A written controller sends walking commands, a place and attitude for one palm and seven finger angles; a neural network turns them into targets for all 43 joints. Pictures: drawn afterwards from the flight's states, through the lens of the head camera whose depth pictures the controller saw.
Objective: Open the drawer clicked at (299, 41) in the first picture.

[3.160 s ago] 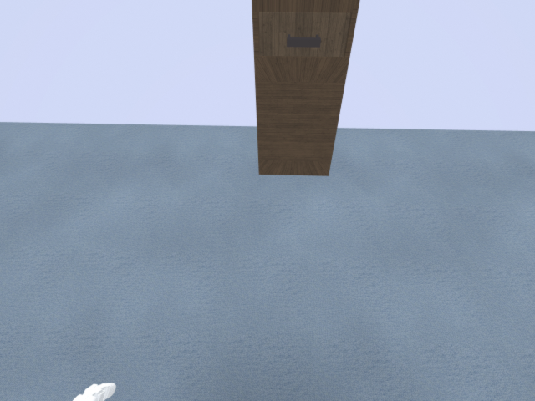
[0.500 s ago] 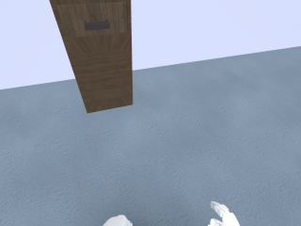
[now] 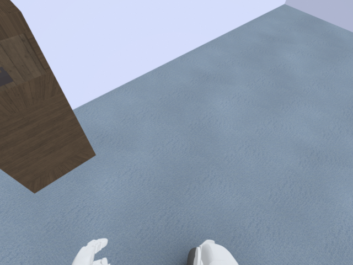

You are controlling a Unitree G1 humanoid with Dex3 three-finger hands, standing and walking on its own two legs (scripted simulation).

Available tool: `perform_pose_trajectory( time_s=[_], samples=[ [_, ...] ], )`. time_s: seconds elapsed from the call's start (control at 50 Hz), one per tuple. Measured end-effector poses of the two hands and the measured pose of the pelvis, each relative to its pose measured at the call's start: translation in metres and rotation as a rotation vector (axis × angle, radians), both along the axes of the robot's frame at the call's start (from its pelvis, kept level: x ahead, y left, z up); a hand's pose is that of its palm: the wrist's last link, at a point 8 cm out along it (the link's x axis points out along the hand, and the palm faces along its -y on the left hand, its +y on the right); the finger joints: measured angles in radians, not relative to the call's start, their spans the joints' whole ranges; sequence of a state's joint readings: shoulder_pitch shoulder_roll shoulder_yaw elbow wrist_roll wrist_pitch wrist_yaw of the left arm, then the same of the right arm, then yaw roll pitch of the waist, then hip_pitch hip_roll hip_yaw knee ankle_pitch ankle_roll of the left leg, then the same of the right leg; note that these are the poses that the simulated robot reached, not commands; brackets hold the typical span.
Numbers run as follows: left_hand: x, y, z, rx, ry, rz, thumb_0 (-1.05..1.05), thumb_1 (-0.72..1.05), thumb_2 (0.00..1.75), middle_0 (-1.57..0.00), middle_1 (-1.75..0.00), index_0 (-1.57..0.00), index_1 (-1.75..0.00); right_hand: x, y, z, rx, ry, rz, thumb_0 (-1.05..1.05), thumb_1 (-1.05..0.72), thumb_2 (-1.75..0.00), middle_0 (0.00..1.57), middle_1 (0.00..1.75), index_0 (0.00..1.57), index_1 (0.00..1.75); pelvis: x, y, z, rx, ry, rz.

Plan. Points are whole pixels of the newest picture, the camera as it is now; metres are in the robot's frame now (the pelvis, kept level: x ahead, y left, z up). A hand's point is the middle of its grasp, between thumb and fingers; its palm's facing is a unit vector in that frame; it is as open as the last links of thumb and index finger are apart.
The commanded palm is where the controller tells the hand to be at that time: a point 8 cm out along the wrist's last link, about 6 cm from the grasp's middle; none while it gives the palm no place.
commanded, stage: walk to a spot facing it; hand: left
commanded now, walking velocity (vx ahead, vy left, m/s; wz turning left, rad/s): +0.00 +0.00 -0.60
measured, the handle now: out of the picture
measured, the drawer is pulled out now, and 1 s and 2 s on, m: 0.00 0.00 0.00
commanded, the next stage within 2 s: turn to face it in 0.18 s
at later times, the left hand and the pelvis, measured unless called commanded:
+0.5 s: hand (95, 220) +0.26 +0.22 -0.17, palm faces -0.07 -0.98 -0.21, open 7.4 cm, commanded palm none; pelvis +0.17 +0.03 +0.00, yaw -9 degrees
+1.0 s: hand (92, 221) +0.25 +0.22 -0.14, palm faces +0.11 -0.95 -0.30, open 7.4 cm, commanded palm none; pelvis +0.16 +0.01 +0.01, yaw +6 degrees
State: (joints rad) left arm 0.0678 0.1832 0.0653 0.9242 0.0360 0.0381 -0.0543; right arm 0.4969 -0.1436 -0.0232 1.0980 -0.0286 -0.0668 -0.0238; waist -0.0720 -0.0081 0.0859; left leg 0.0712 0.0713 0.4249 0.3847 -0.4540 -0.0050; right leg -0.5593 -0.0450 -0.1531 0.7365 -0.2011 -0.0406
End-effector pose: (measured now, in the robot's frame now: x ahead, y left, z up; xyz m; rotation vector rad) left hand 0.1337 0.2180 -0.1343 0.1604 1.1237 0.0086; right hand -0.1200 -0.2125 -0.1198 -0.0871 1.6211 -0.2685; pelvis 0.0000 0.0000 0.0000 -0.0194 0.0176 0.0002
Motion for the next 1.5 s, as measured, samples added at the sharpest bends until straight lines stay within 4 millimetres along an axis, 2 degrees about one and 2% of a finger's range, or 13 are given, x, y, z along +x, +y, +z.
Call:
perform_pose_trajectory(
  time_s=[0.1,0.2,0.3,0.42,0.5,0.62,0.78,0.96,1.08,1.2,1.28,1.4,1.5],
  samples=[
    [0.066,-0.024,-0.012,0.003,-0.064,-0.050,0.01,0.91,0.89,-0.20,-0.30,-0.19,-0.30,0.042,0.002,-0.021,0.045,0.027,-0.077,0.01,-0.90,-0.90,0.21,0.30,0.20,0.30,0.053,-0.015,-0.017,0.010,-0.011,-0.066],
    [0.075,-0.018,-0.004,0.044,0.008,-0.055,0.01,0.90,0.89,-0.20,-0.30,-0.20,-0.30,0.154,-0.018,-0.022,0.001,-0.200,-0.063,0.01,-0.90,-0.90,0.21,0.30,0.20,0.30,0.084,-0.016,-0.004,0.006,-0.029,-0.121],
    [0.080,0.008,0.008,0.112,0.083,-0.070,0.00,0.91,0.89,-0.20,-0.30,-0.20,-0.30,0.266,-0.036,-0.006,-0.062,-0.453,-0.027,0.01,-0.92,-0.90,0.20,0.30,0.20,0.30,0.108,-0.005,0.005,0.017,-0.012,-0.177],
    [0.102,0.039,0.007,0.122,0.089,-0.043,0.01,0.91,0.89,-0.20,-0.30,-0.20,-0.30,0.338,-0.026,0.008,-0.095,-0.561,0.035,0.01,-0.91,-0.90,0.20,0.30,0.20,0.30,0.143,0.018,0.005,0.000,-0.014,-0.189],
    [0.118,0.056,-0.009,0.084,0.067,0.015,0.01,0.91,0.89,-0.20,-0.30,-0.20,-0.30,0.355,-0.003,0.005,-0.095,-0.528,0.086,0.00,-0.91,-0.90,0.20,0.30,0.20,0.30,0.170,0.034,-0.002,-0.017,-0.029,-0.148],
    [0.120,0.061,-0.007,0.056,0.118,0.040,0.01,0.91,0.89,-0.20,-0.30,-0.19,-0.30,0.350,0.028,0.007,-0.058,-0.435,0.091,0.00,-0.92,-0.90,0.21,0.30,0.20,0.30,0.184,0.047,0.008,-0.010,-0.026,-0.121],
    [0.116,0.067,0.006,0.081,0.138,0.087,0.01,0.90,0.89,-0.20,-0.30,-0.20,-0.30,0.325,0.014,0.003,-0.049,-0.315,0.102,0.00,-0.92,-0.90,0.21,0.30,0.21,0.30,0.178,0.046,0.013,-0.007,0.007,-0.046],
    [0.109,0.052,0.022,0.156,0.022,0.175,0.01,0.90,0.89,-0.20,-0.30,-0.20,-0.30,0.310,-0.028,-0.023,-0.004,-0.245,0.143,0.01,-0.90,-0.90,0.21,0.30,0.20,0.30,0.164,0.012,0.002,0.025,0.008,0.070],
    [0.078,0.040,0.038,0.169,0.024,0.252,0.01,0.90,0.89,-0.20,-0.30,-0.20,-0.30,0.342,-0.043,-0.015,0.016,-0.285,0.228,0.01,-0.91,-0.90,0.20,0.30,0.20,0.30,0.162,0.001,0.012,0.046,-0.015,0.165],
    [0.047,0.035,0.032,0.134,0.030,0.340,0.01,0.90,0.89,-0.20,-0.30,-0.20,-0.30,0.382,-0.037,-0.008,0.014,-0.309,0.352,0.01,-0.91,-0.90,0.20,0.30,0.20,0.30,0.161,0.002,0.013,0.054,-0.018,0.259],
    [0.011,0.038,0.019,0.101,0.083,0.411,0.01,0.90,0.89,-0.20,-0.30,-0.20,-0.30,0.418,-0.014,-0.003,0.010,-0.339,0.455,0.01,-0.91,-0.90,0.20,0.30,0.20,0.30,0.157,0.012,0.010,0.048,-0.012,0.314],
    [-0.056,0.064,-0.014,0.059,0.200,0.542,0.01,0.90,0.89,-0.20,-0.30,-0.20,-0.30,0.473,0.044,0.004,-0.004,-0.460,0.622,0.01,-0.91,-0.90,0.20,0.30,0.20,0.30,0.150,0.039,-0.007,0.027,0.001,0.396],
    [-0.081,0.086,-0.010,0.070,0.257,0.603,0.01,0.90,0.89,-0.20,-0.30,-0.20,-0.30,0.484,0.076,0.020,-0.001,-0.510,0.685,0.01,-0.90,-0.90,0.20,0.30,0.20,0.30,0.147,0.051,0.001,0.008,-0.002,0.434]
  ],
)
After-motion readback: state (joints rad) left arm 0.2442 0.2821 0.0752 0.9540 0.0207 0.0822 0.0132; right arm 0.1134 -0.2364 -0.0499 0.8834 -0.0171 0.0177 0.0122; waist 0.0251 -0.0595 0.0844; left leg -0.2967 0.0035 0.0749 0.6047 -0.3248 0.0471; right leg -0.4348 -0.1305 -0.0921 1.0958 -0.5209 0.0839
